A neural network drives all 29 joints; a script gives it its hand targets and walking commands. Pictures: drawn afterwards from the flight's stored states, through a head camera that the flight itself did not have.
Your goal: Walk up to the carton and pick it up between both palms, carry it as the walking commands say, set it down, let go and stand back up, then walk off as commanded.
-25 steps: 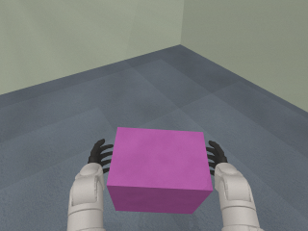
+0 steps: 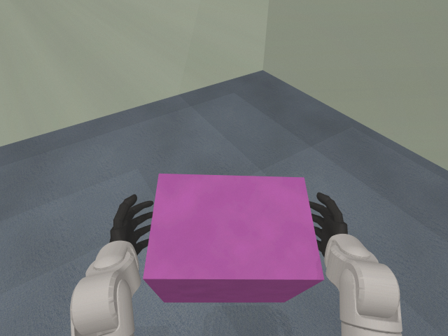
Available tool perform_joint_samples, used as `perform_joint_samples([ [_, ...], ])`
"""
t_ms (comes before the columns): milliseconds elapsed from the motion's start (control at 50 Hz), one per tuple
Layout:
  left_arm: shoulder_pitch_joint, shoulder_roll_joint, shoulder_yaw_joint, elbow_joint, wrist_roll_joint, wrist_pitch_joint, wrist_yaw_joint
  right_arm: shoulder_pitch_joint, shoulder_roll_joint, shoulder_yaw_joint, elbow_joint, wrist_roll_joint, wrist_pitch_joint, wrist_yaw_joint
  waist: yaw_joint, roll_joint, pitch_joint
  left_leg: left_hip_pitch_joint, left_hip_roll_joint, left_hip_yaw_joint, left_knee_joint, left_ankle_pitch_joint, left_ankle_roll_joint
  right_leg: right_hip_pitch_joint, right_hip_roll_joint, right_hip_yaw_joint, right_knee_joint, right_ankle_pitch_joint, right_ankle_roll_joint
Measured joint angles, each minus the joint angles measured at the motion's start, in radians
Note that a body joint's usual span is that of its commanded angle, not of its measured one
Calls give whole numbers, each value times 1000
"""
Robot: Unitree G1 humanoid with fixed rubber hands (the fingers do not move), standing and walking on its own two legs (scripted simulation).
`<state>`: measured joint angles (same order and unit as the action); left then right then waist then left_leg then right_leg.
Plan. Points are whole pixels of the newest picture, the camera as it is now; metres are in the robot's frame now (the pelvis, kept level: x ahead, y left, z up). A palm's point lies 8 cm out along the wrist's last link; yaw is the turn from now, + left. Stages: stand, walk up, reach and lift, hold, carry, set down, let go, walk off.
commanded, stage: carry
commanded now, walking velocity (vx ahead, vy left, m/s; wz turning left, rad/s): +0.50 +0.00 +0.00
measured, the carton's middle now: (228, 245) +0.29 +0.01 +0.04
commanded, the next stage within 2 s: none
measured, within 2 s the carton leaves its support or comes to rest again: neither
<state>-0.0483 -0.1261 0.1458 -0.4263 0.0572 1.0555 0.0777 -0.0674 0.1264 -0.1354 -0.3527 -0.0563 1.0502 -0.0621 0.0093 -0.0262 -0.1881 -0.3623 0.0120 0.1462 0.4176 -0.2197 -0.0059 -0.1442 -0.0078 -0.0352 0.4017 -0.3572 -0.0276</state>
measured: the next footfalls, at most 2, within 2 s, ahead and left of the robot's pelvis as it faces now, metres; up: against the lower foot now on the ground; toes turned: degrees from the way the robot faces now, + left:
right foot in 0.30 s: +0.30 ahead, -0.15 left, +0.00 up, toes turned -14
left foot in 0.74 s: +0.59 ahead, +0.04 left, +0.00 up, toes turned +8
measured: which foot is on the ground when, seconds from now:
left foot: down 0.00-0.36, up 0.38-0.72, down 0.74-1.00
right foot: down 0.00-0.02, up 0.04-0.28, down 0.30-0.78, up 0.80-0.94, down 0.96-1.00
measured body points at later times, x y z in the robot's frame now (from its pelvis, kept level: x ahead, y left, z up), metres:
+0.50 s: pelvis +0.27 -0.07 +0.00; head +0.26 -0.08 +0.45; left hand +0.50 +0.11 +0.07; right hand +0.52 -0.22 +0.07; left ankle +0.20 +0.05 -0.67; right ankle +0.26 -0.14 -0.74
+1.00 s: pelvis +0.53 -0.06 +0.00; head +0.54 -0.06 +0.45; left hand +0.78 +0.09 +0.07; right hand +0.76 -0.24 +0.07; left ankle +0.55 +0.03 -0.74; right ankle +0.50 -0.17 -0.74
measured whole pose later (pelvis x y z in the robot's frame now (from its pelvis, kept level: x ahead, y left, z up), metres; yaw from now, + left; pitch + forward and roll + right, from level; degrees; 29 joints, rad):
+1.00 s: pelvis +0.53 -0.06 +0.00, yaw -3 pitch +4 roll +0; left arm 0.08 -0.13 0.12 -0.58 0.02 1.14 0.08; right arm 0.07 0.13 -0.10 -0.54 -0.03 1.14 -0.08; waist -0.01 -0.02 -0.07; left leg -0.33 0.05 0.19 0.50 -0.24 0.03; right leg -0.28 -0.05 -0.13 0.50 -0.25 -0.01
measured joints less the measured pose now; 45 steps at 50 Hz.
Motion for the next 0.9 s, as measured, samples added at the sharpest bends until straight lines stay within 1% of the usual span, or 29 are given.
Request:
perform_joint_samples([
  [20, 15, 1, 6, -34, -7, 21, 3, 11, 0, 14, -18, 9, 10, -5, 0, -14, -14, 13, -11, 13, -18, 72, 20, -22, -15, 4, 68, -42, 5],
  [40, 38, 0, 15, -58, -14, 39, 4, 23, 0, 30, -24, 13, 24, -11, 0, -24, -32, 18, -19, 29, -8, 72, 32, -67, -30, 1, 172, -71, 12],
  [60, 70, -2, 20, -72, -21, 54, 5, 38, 1, 44, -29, 15, 46, -17, -2, -14, -50, 28, -15, 31, -2, 35, 39, -119, -28, -8, 278, -94, 20],
  [80, 103, -6, 23, -80, -28, 69, 6, 58, 1, 55, -34, 17, 71, -25, -4, 4, -66, 48, -8, 28, -9, -6, 42, -162, -21, -20, 349, -123, 25],
  [120, 145, -10, 21, -91, -38, 105, 10, 107, 4, 66, -55, 21, 113, -36, -15, 40, -77, 96, 14, 21, -39, -22, 28, -243, -9, -52, 428, -161, 31],
  [180, 149, -11, 9, -111, -50, 142, 13, 160, 10, 59, -117, 31, 139, -44, -31, 57, -45, 189, 35, 10, -101, -28, 6, -331, -22, -94, 368, -109, 35],
  [260, 143, -10, -12, -136, -56, 135, 10, 161, 10, 42, -185, 40, 161, -50, -42, 48, -6, 303, 51, 8, -110, -93, -28, -346, -57, -133, 152, 122, 41],
  [300, 142, -10, -17, -142, -53, 133, 10, 150, 8, 38, -193, 42, 169, -50, -43, 39, -10, 346, 57, 9, -66, -161, -50, -318, -74, -158, 108, 172, 41],
  [320, 142, -10, -20, -140, -49, 134, 10, 143, 6, 36, -188, 42, 173, -49, -43, 46, -16, 359, 70, 4, -31, -203, -60, -307, -73, -173, 127, 223, 19],
  [340, 140, -10, -27, -129, -46, 131, 13, 136, -2, 31, -182, 43, 179, -48, -43, 75, -20, 357, 101, -8, 25, -248, -58, -298, -58, -196, 166, 211, -8],
  [360, 128, -8, -35, -109, -41, 131, 17, 129, -13, 29, -171, 42, 185, -47, -43, 94, -19, 325, 125, -21, 124, -263, -43, -281, -43, -212, 187, 146, -29],
  [380, 113, -7, -40, -81, -38, 132, 20, 124, -28, 31, -156, 39, 190, -46, -32, 94, -16, 267, 125, -37, 259, -273, -33, -270, -39, -219, 199, 97, -41],
  [420, 98, -5, -36, -49, -38, 139, 22, 106, -44, 37, -124, 38, 200, -48, -13, 68, 9, 131, 96, -57, 525, -248, -14, -232, -42, -226, 173, 106, -48],
  [440, 98, -5, -28, -50, -41, 142, 25, 96, -40, 36, -115, 38, 203, -49, -6, 58, 24, 62, 88, -57, 616, -227, -7, -205, -38, -231, 143, 104, -48],
  [460, 99, -6, -19, -56, -44, 143, 26, 87, -26, 30, -111, 37, 201, -47, 1, 49, 40, 2, 85, -51, 658, -195, -3, -174, -33, -233, 103, 105, -46],
  [500, 102, -6, 2, -76, -53, 139, 26, 78, 7, 20, -107, 26, 180, -42, 22, 28, 69, -90, 86, -33, 623, -133, -2, -111, -23, -225, 14, 117, -43],
  [560, 109, -7, 2, -106, -58, 111, 27, 82, 3, 36, -120, 21, 140, -31, 54, 17, 108, -167, 81, -21, 438, -66, -1, -30, -20, -207, -72, 122, -33],
  [600, 118, -8, 0, -128, -63, 94, 27, 90, 3, 43, -140, 20, 121, -23, 62, 19, 123, -189, 75, -18, 313, -17, 4, 14, -21, -191, -97, 104, -23],
  [680, 120, -8, -17, -154, -73, 86, 26, 134, 7, 43, -195, 16, 99, -17, 43, 15, 123, -180, 52, 13, 144, 116, 24, 108, -26, -189, -90, 16, 6],
  [720, 130, -9, -22, -167, -72, 86, 22, 147, 8, 44, -215, 19, 101, -19, 29, 15, 113, -130, 35, 42, 62, 209, 35, 143, -31, -181, -38, -55, 24],
  [740, 137, -10, -23, -174, -68, 84, 19, 148, 9, 46, -220, 19, 103, -20, 21, 16, 102, -99, 28, 56, 34, 217, 54, 147, -35, -178, 14, -98, 33],
  [760, 135, -8, -15, -169, -65, 86, 16, 146, 9, 54, -203, 18, 96, -21, 6, -7, 88, -92, 14, 68, 55, 150, 80, 122, -60, -170, 98, -116, 43],
  [780, 123, -8, -6, -159, -59, 92, 15, 132, 6, 57, -177, 17, 92, -22, -8, -24, 84, -99, 7, 77, 86, 104, 90, 69, -77, -147, 219, -105, 51],
  [800, 108, -6, 1, -148, -53, 99, 15, 113, 4, 56, -154, 17, 91, -23, -20, -25, 91, -100, 11, 77, 106, 77, 90, 5, -66, -109, 348, -124, 57],
  [820, 97, -5, 5, -141, -49, 103, 14, 101, 3, 54, -140, 19, 91, -25, -27, -21, 101, -96, 18, 68, 110, 86, 64, -54, -46, -75, 447, -150, 58],
  [840, 97, -5, 4, -140, -45, 104, 14, 98, 3, 51, -134, 22, 90, -25, -29, -13, 110, -84, 26, 62, 102, 80, 56, -105, -29, -57, 500, -175, 55],
  [860, 101, -5, -1, -142, -43, 104, 14, 104, 4, 48, -139, 26, 90, -26, -29, -5, 116, -68, 33, 58, 87, 69, 58, -141, -19, -51, 489, -201, 52],
  [880, 105, -5, -8, -144, -42, 104, 14, 112, 5, 44, -148, 28, 92, -26, -28, 2, 119, -53, 38, 56, 71, 60, 60, -164, -15, -53, 434, -212, 52],
  [900, 107, -5, -14, -144, -40, 103, 12, 119, 6, 41, -159, 29, 96, -27, -28, 8, 123, -39, 42, 53, 58, 55, 60, -176, -14, -61, 350, -184, 53],
])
